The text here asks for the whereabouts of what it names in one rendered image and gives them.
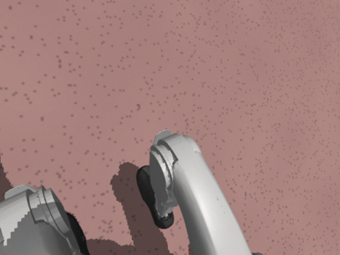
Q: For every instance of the left robot foot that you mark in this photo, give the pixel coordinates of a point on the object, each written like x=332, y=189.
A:
x=79, y=235

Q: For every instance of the right robot foot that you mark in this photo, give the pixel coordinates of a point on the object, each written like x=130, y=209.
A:
x=148, y=195

